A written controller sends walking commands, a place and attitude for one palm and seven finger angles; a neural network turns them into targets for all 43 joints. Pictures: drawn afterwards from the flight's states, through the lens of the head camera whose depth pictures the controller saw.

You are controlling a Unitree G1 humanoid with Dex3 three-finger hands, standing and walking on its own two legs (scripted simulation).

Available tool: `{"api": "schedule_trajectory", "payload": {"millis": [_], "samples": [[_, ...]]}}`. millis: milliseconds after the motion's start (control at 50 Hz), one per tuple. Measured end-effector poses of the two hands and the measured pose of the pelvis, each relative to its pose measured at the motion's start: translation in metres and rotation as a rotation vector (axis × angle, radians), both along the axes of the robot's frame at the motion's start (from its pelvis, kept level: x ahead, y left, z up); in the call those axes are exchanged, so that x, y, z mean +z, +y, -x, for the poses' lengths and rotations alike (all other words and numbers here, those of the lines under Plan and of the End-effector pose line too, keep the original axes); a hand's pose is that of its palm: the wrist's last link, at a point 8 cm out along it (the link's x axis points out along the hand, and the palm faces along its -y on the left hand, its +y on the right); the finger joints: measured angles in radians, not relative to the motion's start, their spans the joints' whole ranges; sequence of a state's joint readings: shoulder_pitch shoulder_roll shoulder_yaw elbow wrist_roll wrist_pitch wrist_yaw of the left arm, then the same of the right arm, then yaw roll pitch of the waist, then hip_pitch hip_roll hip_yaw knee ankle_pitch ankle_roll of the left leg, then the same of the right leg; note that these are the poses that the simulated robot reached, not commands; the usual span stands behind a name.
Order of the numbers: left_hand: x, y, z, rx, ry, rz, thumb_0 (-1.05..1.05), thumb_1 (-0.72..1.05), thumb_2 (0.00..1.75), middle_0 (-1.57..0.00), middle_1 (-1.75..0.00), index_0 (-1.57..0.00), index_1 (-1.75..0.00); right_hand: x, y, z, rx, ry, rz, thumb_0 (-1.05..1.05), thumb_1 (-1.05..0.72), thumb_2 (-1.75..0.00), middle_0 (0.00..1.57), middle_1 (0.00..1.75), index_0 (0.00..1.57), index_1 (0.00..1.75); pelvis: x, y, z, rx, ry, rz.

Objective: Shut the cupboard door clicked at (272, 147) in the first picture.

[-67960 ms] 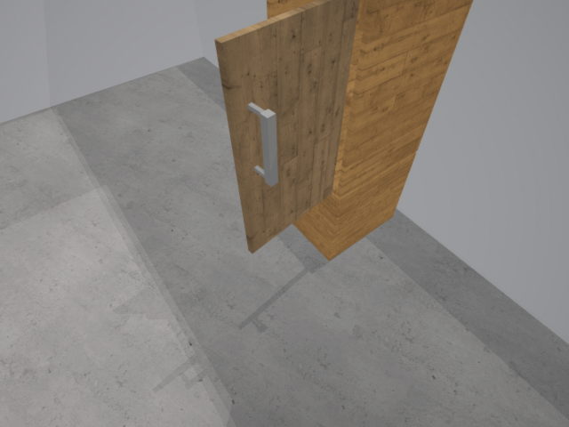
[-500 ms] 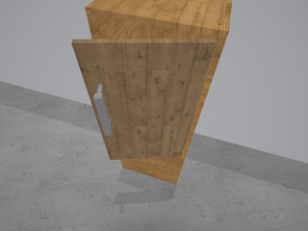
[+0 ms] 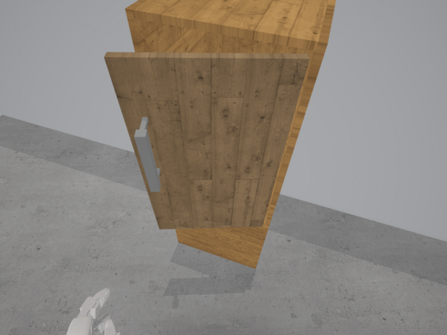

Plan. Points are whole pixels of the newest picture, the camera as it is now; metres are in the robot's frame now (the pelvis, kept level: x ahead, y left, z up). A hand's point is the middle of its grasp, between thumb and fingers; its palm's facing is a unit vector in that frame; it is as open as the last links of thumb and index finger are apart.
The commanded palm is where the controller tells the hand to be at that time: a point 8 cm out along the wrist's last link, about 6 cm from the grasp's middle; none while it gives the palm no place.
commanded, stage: raise the hand and make a fist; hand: left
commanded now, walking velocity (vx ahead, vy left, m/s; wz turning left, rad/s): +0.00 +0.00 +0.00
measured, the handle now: (150, 156) +0.45 +0.18 +0.04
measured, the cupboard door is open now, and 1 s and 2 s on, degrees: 21 21 21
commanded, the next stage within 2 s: bring the fist close to the handle in 1.80 s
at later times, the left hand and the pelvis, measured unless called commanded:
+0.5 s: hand (127, 318) +0.16 +0.17 -0.02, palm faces +0.09 -1.00 -0.05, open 5.2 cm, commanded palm +0.13 +0.22 -0.02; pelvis -0.05 -0.03 -0.09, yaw +1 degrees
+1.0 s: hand (117, 283) +0.20 +0.19 +0.01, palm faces +0.09 -1.00 -0.04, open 3.2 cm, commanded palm +0.17 +0.24 +0.02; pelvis -0.01 +0.00 -0.06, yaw +0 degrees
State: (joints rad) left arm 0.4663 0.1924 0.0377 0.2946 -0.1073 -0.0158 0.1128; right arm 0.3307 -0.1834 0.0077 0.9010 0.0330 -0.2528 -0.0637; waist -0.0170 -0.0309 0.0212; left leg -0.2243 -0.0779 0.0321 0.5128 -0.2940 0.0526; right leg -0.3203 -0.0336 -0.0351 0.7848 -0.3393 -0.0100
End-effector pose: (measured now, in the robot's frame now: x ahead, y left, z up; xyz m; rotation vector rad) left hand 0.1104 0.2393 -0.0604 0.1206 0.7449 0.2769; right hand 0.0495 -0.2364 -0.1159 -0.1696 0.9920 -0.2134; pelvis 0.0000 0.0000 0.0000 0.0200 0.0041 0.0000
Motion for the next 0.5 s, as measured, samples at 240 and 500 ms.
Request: {"api": "schedule_trajectory", "payload": {"millis": [240,500], "samples": [[0.019,-0.024,-0.039,-0.226,-0.731,0.117,0.00,0.90,0.89,-0.36,-0.47,-0.36,-0.48,-0.004,-0.047,-0.103,0.145,-0.476,0.058,0.01,-0.90,-0.90,0.20,0.30,0.20,0.30,-0.079,-0.028,0.040,-0.015,0.199,-0.019],[0.038,-0.020,-0.021,-0.216,-0.779,0.038,0.01,0.90,0.90,-0.59,-0.73,-0.59,-0.73,-0.028,-0.014,-0.110,0.244,-0.428,0.023,0.01,-0.90,-0.90,0.20,0.30,0.20,0.30,-0.089,-0.034,0.046,0.030,0.232,0.048]]}}
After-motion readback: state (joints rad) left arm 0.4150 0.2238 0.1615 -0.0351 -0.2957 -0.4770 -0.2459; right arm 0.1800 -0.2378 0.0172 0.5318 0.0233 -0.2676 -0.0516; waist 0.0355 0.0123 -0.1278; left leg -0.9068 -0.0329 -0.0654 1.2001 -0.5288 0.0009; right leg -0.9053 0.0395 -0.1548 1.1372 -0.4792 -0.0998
